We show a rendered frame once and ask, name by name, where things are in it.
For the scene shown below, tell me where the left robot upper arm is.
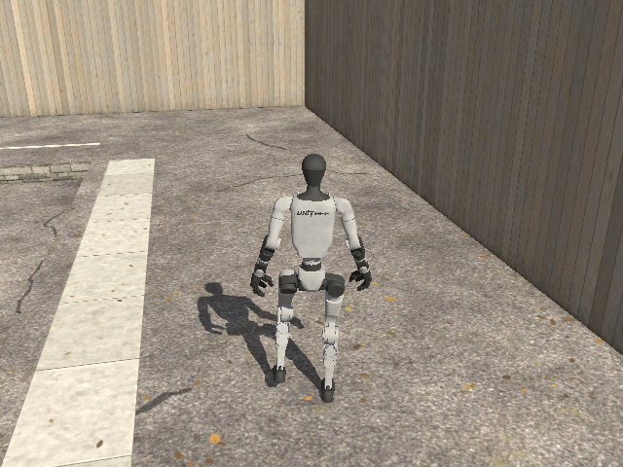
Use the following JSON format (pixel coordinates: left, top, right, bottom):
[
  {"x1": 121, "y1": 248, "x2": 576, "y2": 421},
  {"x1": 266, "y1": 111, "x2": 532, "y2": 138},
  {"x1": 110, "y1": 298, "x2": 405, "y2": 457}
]
[{"x1": 265, "y1": 196, "x2": 293, "y2": 250}]

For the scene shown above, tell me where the left robot shin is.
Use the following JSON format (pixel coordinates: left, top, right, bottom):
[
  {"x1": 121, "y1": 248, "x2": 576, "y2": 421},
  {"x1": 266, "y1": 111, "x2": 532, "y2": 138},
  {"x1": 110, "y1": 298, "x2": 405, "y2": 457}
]
[{"x1": 275, "y1": 305, "x2": 290, "y2": 370}]

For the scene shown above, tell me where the robot left hand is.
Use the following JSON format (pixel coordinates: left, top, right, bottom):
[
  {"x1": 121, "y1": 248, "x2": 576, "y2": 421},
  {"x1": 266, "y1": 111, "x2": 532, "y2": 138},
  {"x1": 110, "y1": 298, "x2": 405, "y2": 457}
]
[{"x1": 250, "y1": 273, "x2": 274, "y2": 297}]

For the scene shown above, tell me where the right robot upper arm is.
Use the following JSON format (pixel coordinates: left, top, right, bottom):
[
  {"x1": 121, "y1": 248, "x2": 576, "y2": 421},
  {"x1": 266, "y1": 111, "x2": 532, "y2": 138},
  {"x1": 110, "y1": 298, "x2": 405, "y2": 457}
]
[{"x1": 333, "y1": 197, "x2": 361, "y2": 250}]

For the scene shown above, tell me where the robot left forearm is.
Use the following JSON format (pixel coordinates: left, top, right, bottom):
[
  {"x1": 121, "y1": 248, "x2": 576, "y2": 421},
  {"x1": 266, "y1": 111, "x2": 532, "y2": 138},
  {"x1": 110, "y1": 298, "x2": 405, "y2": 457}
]
[{"x1": 253, "y1": 235, "x2": 275, "y2": 277}]

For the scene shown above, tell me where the robot right forearm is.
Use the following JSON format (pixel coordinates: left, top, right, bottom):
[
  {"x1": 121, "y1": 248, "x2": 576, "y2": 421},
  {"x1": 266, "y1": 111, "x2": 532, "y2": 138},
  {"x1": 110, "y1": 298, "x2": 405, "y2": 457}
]
[{"x1": 350, "y1": 235, "x2": 370, "y2": 273}]

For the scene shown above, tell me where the robot right hand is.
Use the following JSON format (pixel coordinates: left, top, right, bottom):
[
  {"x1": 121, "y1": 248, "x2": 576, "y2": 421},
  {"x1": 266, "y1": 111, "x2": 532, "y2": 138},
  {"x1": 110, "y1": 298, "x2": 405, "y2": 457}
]
[{"x1": 349, "y1": 270, "x2": 372, "y2": 291}]

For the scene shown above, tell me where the humanoid robot head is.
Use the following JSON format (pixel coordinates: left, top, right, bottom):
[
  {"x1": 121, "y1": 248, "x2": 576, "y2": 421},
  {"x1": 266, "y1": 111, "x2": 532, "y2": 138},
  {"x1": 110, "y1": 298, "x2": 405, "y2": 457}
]
[{"x1": 297, "y1": 154, "x2": 330, "y2": 201}]

